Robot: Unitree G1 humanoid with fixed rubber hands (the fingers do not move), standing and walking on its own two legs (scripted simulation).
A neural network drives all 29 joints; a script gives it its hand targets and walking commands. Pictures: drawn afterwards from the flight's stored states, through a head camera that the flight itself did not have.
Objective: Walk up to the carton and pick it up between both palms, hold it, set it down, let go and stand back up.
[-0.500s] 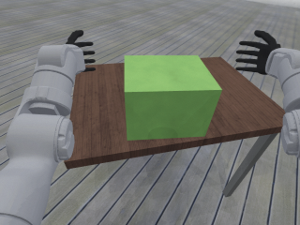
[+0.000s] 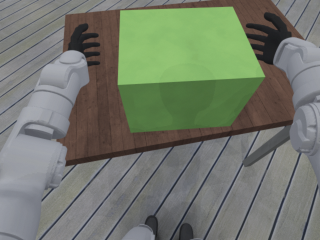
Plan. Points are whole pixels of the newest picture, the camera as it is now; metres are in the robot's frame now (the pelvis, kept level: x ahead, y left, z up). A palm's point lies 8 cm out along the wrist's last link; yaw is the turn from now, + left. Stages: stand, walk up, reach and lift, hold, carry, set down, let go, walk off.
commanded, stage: reach and lift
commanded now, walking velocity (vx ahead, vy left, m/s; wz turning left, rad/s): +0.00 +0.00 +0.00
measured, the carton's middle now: (179, 72) +0.52 +0.03 +0.06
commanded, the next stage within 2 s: none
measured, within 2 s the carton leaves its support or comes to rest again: neither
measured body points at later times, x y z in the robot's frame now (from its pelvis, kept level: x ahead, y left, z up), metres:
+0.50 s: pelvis +0.20 -0.05 +0.04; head +0.23 -0.01 +0.49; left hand +0.51 +0.27 +0.16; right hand +0.64 -0.18 +0.19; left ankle +0.08 +0.08 -0.70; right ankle +0.06 -0.14 -0.70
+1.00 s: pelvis +0.31 -0.06 +0.01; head +0.48 -0.11 +0.42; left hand +0.57 +0.23 +0.05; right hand +0.61 -0.25 +0.01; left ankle +0.24 +0.14 -0.73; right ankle +0.30 -0.18 -0.74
